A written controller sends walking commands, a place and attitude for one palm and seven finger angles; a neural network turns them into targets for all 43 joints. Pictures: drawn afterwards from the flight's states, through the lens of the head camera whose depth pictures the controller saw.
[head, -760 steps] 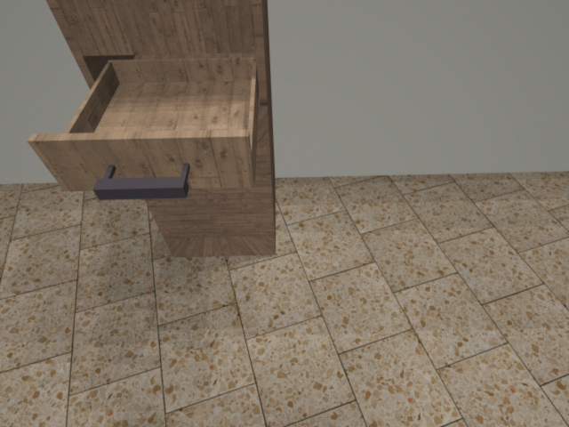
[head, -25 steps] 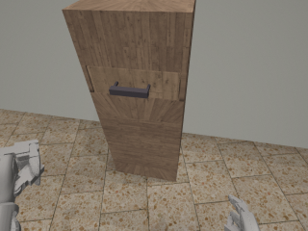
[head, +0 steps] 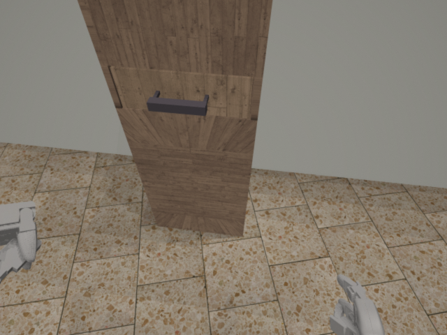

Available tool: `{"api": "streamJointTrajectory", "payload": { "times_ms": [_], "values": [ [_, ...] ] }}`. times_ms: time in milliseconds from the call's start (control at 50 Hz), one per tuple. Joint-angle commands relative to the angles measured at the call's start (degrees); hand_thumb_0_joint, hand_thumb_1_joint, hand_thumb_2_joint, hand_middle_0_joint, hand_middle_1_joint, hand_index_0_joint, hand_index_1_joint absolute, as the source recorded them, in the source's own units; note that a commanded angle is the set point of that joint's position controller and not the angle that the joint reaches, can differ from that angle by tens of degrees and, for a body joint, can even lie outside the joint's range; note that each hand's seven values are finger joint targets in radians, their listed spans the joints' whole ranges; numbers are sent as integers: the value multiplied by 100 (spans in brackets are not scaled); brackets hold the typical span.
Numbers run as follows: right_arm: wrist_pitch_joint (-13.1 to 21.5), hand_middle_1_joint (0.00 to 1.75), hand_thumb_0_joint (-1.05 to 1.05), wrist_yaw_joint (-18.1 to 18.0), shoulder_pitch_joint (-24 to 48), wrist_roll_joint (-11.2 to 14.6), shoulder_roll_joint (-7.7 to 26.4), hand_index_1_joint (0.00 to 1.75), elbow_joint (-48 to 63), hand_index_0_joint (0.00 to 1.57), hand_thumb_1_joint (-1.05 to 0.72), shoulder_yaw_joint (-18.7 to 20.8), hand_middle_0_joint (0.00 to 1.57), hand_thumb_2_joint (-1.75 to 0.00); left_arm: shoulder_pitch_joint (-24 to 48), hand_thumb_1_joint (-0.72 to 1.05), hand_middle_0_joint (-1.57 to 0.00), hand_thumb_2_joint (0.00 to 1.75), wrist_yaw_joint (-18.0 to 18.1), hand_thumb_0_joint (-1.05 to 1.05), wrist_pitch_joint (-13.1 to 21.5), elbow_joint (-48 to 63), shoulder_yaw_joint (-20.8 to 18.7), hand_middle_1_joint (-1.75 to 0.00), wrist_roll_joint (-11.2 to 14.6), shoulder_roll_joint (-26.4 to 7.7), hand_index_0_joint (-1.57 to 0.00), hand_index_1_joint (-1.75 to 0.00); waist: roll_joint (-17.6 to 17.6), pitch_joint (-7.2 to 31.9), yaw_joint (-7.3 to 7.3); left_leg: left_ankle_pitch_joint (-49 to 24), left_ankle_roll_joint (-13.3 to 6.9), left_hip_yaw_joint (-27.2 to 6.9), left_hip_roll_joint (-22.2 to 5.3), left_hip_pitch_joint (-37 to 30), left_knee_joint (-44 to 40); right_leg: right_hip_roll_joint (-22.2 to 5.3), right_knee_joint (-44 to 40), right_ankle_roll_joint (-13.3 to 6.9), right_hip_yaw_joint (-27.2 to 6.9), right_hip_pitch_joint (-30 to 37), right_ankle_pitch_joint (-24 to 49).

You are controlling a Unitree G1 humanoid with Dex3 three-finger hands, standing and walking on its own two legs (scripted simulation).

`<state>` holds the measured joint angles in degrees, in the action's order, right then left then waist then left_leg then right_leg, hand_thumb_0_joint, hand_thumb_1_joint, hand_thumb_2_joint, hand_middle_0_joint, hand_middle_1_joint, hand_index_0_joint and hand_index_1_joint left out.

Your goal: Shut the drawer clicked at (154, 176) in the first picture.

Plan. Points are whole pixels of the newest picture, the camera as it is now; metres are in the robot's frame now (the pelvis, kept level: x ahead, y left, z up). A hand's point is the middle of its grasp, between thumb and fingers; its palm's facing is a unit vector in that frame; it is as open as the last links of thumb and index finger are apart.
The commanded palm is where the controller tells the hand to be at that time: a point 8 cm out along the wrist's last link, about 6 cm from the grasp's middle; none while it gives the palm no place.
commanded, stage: step back with the hand held close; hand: left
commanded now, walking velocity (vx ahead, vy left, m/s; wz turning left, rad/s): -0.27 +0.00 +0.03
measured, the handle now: (179, 101) +0.68 +0.16 +0.04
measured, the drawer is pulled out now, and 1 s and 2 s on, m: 0.00 0.00 0.00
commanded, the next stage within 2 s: stop stepping back and stand still in 0.86 s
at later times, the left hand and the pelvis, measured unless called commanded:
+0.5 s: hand (11, 296) +0.13 +0.24 +0.17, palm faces +0.38 -0.79 -0.47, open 3.3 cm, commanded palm +0.06 +0.29 +0.18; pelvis -0.06 +0.00 -0.01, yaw +2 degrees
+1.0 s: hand out of the picture +0.06 +0.21 +0.17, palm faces +0.25 -0.87 -0.42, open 3.3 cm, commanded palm -0.01 +0.27 +0.18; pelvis -0.16 +0.00 +0.00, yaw -4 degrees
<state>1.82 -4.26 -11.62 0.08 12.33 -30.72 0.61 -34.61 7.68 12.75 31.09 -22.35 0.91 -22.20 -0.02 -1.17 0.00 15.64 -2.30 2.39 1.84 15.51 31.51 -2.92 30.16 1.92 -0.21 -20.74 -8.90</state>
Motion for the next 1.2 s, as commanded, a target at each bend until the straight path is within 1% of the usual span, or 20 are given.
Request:
{"api": "streamJointTrajectory", "payload": {
  "times_ms": [0, 120, 240, 320, 380, 500, 540, 580, 600, 620, 700, 840, 880, 920, 940, 960, 980, 1040, 1120, 1180],
  "values": [
    [361, 30, 0, -62, 425, 21, 767, 30, 862, 20, -90, 293, 20, -90, 337, 90, -140, 90, 122, 0, 386, 914, -544, -160, -11, -770, -140, -160, 215, 218, 72, 1406, -202, -514, -507, 1849, -835, -216, -447, -210, -691, 1277, -160],
    [428, 30, 0, -59, 346, -27, 766, 30, 808, 20, -90, 255, 20, -90, 413, 90, -140, 90, 225, 0, 521, 1074, -524, -160, -41, -837, -140, -160, 154, 341, 128, 1497, -166, -639, -485, 1139, -585, -275, -1025, -255, -608, 260, -1776],
    [626, 30, 0, -99, 449, 4, 780, 30, 910, 20, -90, 270, 20, -90, 233, 90, -140, 90, 254, 0, 666, 1398, -755, -160, -155, -903, -140, -160, -1089, 704, 10, 1776, -523, -1355, -1298, 2816, -1804, 476, 1273, 4, -29, 2210, 345],
    [735, 30, 0, -43, 425, -11, 805, 30, 859, 20, -90, 337, 20, -90, 141, 90, -140, 90, 169, 0, 769, 1258, -847, -160, -207, -924, -140, -160, -607, 379, 29, 1954, -477, -1101, -990, 3436, -1227, 314, 965, -119, -539, 2403, 772],
    [699, 30, 0, 11, 314, -63, 743, 30, 671, 20, -90, 342, 20, -90, 215, 90, -140, 90, 103, 0, 789, 1211, -680, -160, -52, -849, -140, -160, 126, 514, 150, 657, -98, -647, -469, 1816, -297, -276, -97, -396, -1158, 980, 1321],
    [445, 30, 0, 63, 370, -5, 600, 30, 551, 20, -90, 392, 20, -90, -16, 90, -140, 90, 204, 0, 755, 1281, -798, -160, 76, -1049, -140, -160, 666, 870, 155, 679, 107, -405, -173, 100, 799, -822, -1302, -679, -1207, -755, -1115],
    [427, 30, 0, 30, 454, -10, 655, 30, 626, 20, -90, 356, 20, -90, -24, 90, -140, 90, 224, 0, 794, 1461, -829, -160, 70, -1081, -140, -160, 169, 755, 191, 820, -41, -789, -451, 255, -88, -332, -804, -416, -757, -809, -1241],
    [599, 30, 0, -57, 634, -56, 856, 30, 764, 20, -90, 365, 20, -90, 48, 90, -140, 90, 213, 0, 900, 1816, -949, -160, -22, -1094, -140, -160, -1745, 821, 131, 1737, -584, -2355, -1739, 2004, -2193, 758, 1671, 13, 33, 810, -819],
    [710, 30, 0, -77, 589, -141, 757, 30, 741, 20, -90, 382, 20, -90, 79, 90, -140, 90, 214, 0, 902, 1818, -1054, -160, -88, -1148, -140, -160, -1976, 946, 106, 2021, -832, -2829, -2238, 2511, -2628, 923, 3134, -14, -174, 1122, -1370],
    [795, 30, 0, -58, 437, -172, 667, 30, 633, 20, -90, 390, 20, -90, 165, 90, -140, 90, 223, 0, 916, 1839, -1057, -160, -88, -1156, -140, -160, -1545, 974, 129, 2170, -910, -2767, -2390, 2587, -2676, 880, 3929, -36, -427, 1053, -1528],
    [955, 30, 0, 43, 439, -106, 639, 30, 461, 20, -90, 426, 20, -90, -69, 90, -140, 90, 220, 0, 811, 1583, -698, -160, 87, -793, -140, -160, -854, 885, -15, 604, -614, -1598, -1750, 863, -1826, 625, 2617, -74, -110, 114, -1932],
    [918, 30, 0, 105, 242, -236, 588, 30, 11, 20, -90, 273, 20, -90, 524, 90, -140, 90, 99, 0, 743, 1489, -249, -160, 242, -787, -140, -160, -1241, 1229, 24, -655, 144, -1046, -1453, -825, -1838, 505, -1241, -350, 186, 570, -1594],
    [726, 30, 0, 118, 204, -235, 464, 30, 2, 20, -90, 243, 20, -90, 467, 90, -140, 90, 69, 0, 808, 1638, -563, -160, 239, -1229, -140, -160, -368, 1456, 26, -1755, 310, -451, -1023, -1336, -563, -240, -1784, -601, -489, 187, -369],
    [696, 30, 0, 28, 587, -191, 365, 30, 252, 20, -90, 103, 20, -90, 611, 90, -140, 90, 109, 0, 881, 1850, -936, -160, 305, -1631, -140, -160, 445, 1307, -85, -611, 358, -90, -588, -1026, 401, -1047, -1626, -672, -779, -173, 1359],
    [741, 30, 0, -2, 656, -229, 386, 30, 354, 20, -90, 56, 20, -90, 483, 90, -140, 90, 106, 0, 900, 1712, -1139, -160, 275, -1762, -140, -160, 246, 1206, -151, -224, 359, 18, -516, -685, 565, -1173, -1486, -683, -669, -101, 1627],
    [726, 30, 0, -23, 510, -38, 423, 30, 320, 20, -90, 175, 20, -90, 118, 90, -140, 90, 12, 0, 774, 1457, -736, -160, 298, -1243, -140, -160, 991, 1228, -22, -210, 336, -51, -223, -636, 911, -934, -1223, -678, -300, -37, 1388],
    [702, 30, 0, -31, 616, -17, 489, 30, 471, 20, -90, 181, 20, -90, -162, 90, -140, 90, 11, 0, 622, 1459, -996, -160, 330, -1451, -140, -160, 1041, 1341, -37, -470, 321, -24, -264, -723, 920, -838, -997, -655, -222, -39, 1351],
    [582, 30, 0, -107, 625, -6, 570, 30, 573, 20, -90, 82, 20, -90, -485, 90, -140, 90, -14, 0, 316, 1352, -882, -160, 361, -1172, -140, -160, -634, 1057, 72, -2441, 111, -390, -610, -1135, -468, 30, -358, -170, 292, 39, 341],
    [674, 30, 0, -148, 502, -6, 673, 30, 565, 20, -90, 104, 20, -90, -404, 90, -140, 90, 53, 0, 301, 958, -841, -160, 339, -1076, -140, -160, -1059, 303, 66, 957, 104, -1253, -906, 135, -1941, 399, -738, -270, 365, 534, -1758],
    [699, 30, 0, -115, 503, -9, 714, 30, 605, 20, -90, 191, 20, -90, -395, 90, -140, 90, 65, 0, 303, 1138, -753, -160, 322, -1045, -140, -160, -587, 357, 80, 1058, 309, -843, -550, 187, -1537, 323, -1164, -426, 297, 620, -2205]
  ]
}}
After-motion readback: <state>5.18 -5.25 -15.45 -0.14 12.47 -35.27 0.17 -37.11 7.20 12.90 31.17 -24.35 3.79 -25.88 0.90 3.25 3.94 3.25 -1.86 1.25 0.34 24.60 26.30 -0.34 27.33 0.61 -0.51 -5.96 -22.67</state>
